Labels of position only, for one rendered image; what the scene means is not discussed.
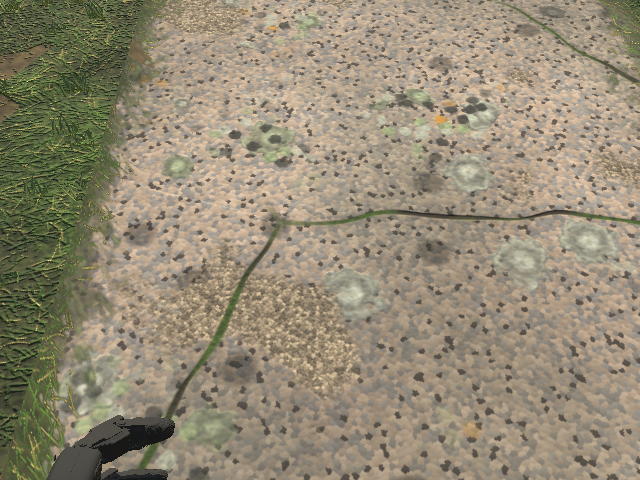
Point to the robot left hand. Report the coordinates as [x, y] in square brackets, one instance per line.
[108, 441]

